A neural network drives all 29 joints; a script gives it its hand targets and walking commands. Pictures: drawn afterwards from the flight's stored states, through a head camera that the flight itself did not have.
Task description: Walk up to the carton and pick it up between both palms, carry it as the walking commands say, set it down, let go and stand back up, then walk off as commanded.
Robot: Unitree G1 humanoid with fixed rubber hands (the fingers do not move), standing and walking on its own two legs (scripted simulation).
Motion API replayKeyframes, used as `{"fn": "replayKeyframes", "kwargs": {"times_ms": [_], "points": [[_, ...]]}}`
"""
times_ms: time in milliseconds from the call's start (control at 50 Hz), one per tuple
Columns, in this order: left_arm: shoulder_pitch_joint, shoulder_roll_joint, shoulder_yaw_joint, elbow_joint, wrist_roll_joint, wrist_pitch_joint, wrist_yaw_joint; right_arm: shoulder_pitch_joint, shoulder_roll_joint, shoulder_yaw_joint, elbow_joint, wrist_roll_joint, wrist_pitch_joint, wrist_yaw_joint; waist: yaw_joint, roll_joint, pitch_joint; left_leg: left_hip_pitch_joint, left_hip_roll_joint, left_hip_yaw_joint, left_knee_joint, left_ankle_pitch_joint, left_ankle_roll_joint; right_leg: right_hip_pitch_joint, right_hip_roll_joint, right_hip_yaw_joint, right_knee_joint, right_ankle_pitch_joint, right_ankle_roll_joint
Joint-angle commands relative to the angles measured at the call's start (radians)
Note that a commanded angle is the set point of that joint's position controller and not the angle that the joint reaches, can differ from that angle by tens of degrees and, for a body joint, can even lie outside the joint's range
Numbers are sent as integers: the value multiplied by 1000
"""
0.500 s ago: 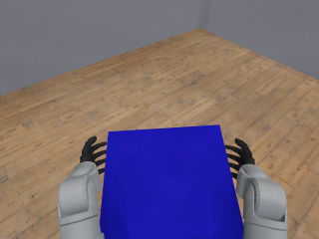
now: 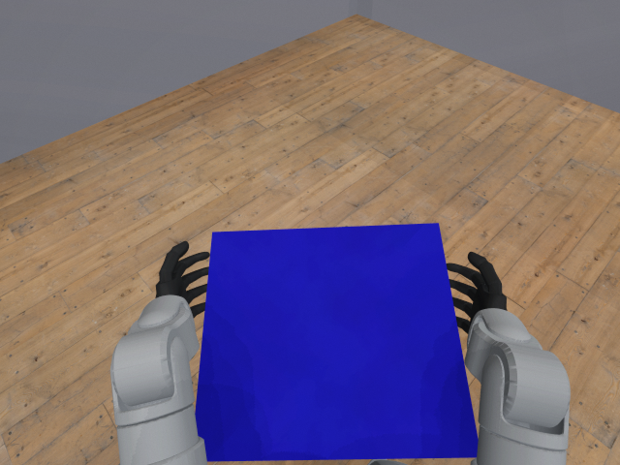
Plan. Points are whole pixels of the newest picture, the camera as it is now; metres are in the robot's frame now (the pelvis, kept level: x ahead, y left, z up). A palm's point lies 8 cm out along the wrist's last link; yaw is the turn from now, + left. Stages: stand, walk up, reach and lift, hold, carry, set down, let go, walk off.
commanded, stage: carry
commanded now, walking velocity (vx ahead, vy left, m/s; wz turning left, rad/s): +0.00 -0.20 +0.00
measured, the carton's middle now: (328, 340) +0.27 -0.01 +0.00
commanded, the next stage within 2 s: none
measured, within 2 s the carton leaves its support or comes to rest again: neither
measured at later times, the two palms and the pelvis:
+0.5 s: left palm (303, 371) +0.20 +0.02 +0.09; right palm out of the picture +0.18 -0.33 +0.08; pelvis -0.08 -0.15 +0.00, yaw +0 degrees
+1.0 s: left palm (462, 459) +0.12 -0.12 +0.08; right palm out of the picture +0.12 -0.47 +0.07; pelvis -0.15 -0.29 +0.01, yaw +0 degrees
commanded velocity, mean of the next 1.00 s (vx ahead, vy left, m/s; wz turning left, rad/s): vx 0.00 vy -0.16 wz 0.00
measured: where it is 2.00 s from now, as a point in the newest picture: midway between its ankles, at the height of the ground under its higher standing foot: outside the picture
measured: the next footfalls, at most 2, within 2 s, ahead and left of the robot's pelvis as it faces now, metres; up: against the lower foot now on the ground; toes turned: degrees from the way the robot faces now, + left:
right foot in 0.26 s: +0.03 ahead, -0.23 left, +0.00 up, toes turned -5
left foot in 0.56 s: -0.07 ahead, -0.08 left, +0.00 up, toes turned +9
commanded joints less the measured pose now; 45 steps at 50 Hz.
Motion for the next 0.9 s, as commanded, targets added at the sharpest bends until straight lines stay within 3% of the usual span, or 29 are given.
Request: {"fn": "replayKeyframes", "kwargs": {"times_ms": [0, 20, 60, 120, 160, 200, 220, 240, 260, 280, 300, 340, 380, 400, 440, 500, 520, 540, 560, 580, 600, 620, 660, 680, 760, 820, 840, 860, 880], "points": [[-346, -811, -795, -1, -359, 64, -300, -442, 797, 739, 22, 457, 12, 405, 40, 235, -300, 386, 503, -568, -337, 561, 157, -165, -37, 64, 228, -269, 50], [-394, -839, -834, -32, -394, 69, -307, -408, 794, 713, 59, 438, 2, 407, 26, 238, -277, 320, 528, -548, -301, 602, 230, -169, -75, 157, 355, -312, 36], [-464, -836, -874, -52, -419, 62, -314, -464, 809, 700, 50, 440, -2, 404, 35, 152, -219, 202, 433, -404, -343, 393, 178, -131, -52, 143, 380, -239, 45], [-459, -834, -886, -60, -444, 70, -320, -553, 815, 730, -36, 445, -7, 395, 43, 236, -204, 170, 290, -194, -315, 223, 65, -86, -49, 78, 211, -161, 56], [-470, -818, -879, -52, -451, 81, -317, -510, 801, 708, -6, 417, -2, 388, 40, 297, -224, 169, 287, -168, -286, 265, 57, -17, -21, 27, 109, -185, 62], [-434, -792, -864, -27, -451, 92, -326, -437, 778, 686, 43, 378, 5, 377, 50, 291, -259, 140, 291, -160, -222, 254, 37, 111, 0, -26, -77, -130, 66], [-413, -784, -861, -11, -456, 95, -330, -397, 767, 674, 68, 354, 8, 369, 54, 238, -289, 111, 252, -126, -147, 248, 1, 212, 1, -24, -193, -55, 59], [-398, -777, -846, 12, -458, 98, -336, -374, 765, 669, 89, 340, 12, 364, 55, 105, -312, 62, 210, -87, -40, 220, -36, 300, -76, 79, -265, 20, 53], [-402, -774, -837, 17, -459, 95, -340, -402, 760, 681, 54, 340, 10, 362, 47, -164, -328, -71, 108, -35, 91, -12, -84, 361, -256, 312, -301, 243, 17], [-411, -800, -840, 23, -461, 92, -346, -467, 769, 701, 18, 349, 7, 362, 47, -322, -299, -172, 27, 9, 239, -266, -106, 349, -348, 378, -275, 392, -62], [-383, -835, -832, 48, -446, 89, -351, -526, 805, 730, -19, 361, 5, 367, 54, -324, -306, -124, 26, -29, 345, -309, -84, 266, -336, 325, -278, 379, -124], [-424, -860, -815, 37, -440, 83, -345, -579, 833, 738, -18, 402, -1, 376, 58, -218, -278, -125, 36, -48, 408, -215, -73, 238, -258, 235, -283, 263, -110], [-453, -879, -808, -12, -446, 70, -341, -623, 865, 773, -66, 449, -8, 379, 58, -213, -306, -161, 44, -49, 376, -173, -65, 305, -232, 190, -267, 209, -91], [-443, -871, -804, -35, -439, 63, -334, -638, 864, 795, -98, 466, -7, 378, 60, -242, -334, -164, 37, -45, 326, -157, -54, 340, -243, 196, -262, 199, -103], [-387, -857, -778, -11, -407, 61, -322, -620, 855, 796, -92, 479, 0, 381, 64, -231, -376, -103, 26, -41, 214, -134, -42, 366, -251, 205, -260, 197, -127], [-321, -840, -785, 29, -370, 68, -308, -492, 823, 759, -4, 449, 16, 392, 57, -167, -417, 50, 7, -33, -83, -82, -16, 356, -242, 204, -202, 223, -132], [-307, -835, -797, 50, -363, 73, -305, -470, 816, 747, 26, 442, 19, 398, 43, -85, -425, 180, 53, -69, -292, 33, 0, 292, -224, 173, -160, 194, -97], [-324, -834, -813, 55, -359, 76, -304, -438, 812, 730, 66, 430, 21, 403, 35, 58, -378, 292, 199, -240, -383, 87, 25, 137, -168, 120, -54, 141, -43], [-359, -825, -824, 26, -367, 74, -305, -438, 800, 721, 77, 434, 16, 408, 35, 298, -304, 387, 452, -552, -398, 394, 101, -126, -62, 55, 82, -95, 33], [-424, -822, -831, 2, -389, 77, -308, -454, 811, 720, 72, 444, 14, 410, 29, 259, -237, 368, 530, -554, -351, 510, 204, -235, -46, 94, 282, -268, 67], [-480, -868, -872, -33, -429, 78, -318, -442, 814, 708, 80, 433, 1, 411, 21, 236, -217, 282, 539, -535, -344, 495, 246, -219, -80, 201, 401, -258, 47], [-535, -866, -888, -61, -437, 69, -318, -504, 837, 719, 52, 450, -1, 412, 24, 133, -172, 222, 462, -434, -386, 379, 209, -208, -51, 186, 452, -195, 53], [-522, -854, -893, -71, -453, 63, -319, -579, 851, 730, -10, 474, -8, 404, 35, 119, -167, 187, 347, -273, -380, 248, 120, -174, -40, 165, 439, -122, 62], [-520, -845, -889, -73, -459, 66, -321, -589, 846, 731, -19, 467, -10, 398, 40, 156, -177, 193, 317, -225, -358, 247, 92, -162, -49, 144, 370, -118, 66], [-434, -806, -867, -3, -451, 87, -324, -460, 792, 681, 37, 399, -7, 378, 38, 235, -229, 233, 287, -179, -279, 429, 78, -61, -27, 40, 183, -181, 84], [-422, -803, -848, 26, -453, 98, -332, -420, 781, 663, 77, 363, 4, 369, 41, 295, -271, 222, 281, -155, -205, 442, 46, 65, 2, -27, -48, -154, 83], [-398, -801, -841, 41, -453, 99, -336, -414, 777, 661, 81, 352, 4, 367, 50, 276, -296, 199, 246, -119, -141, 401, 8, 159, 8, -50, -205, -41, 84], [-404, -800, -836, 45, -455, 98, -337, -414, 775, 661, 79, 345, 3, 367, 51, 205, -334, 139, 205, -85, -68, 339, -32, 276, -54, 22, -260, 51, 81], [-414, -805, -836, 39, -462, 94, -339, -433, 773, 672, 52, 350, 0, 366, 49, 24, -362, 37, 137, -47, 16, 155, -70, 368, -174, 170, -260, 247, 67]]}}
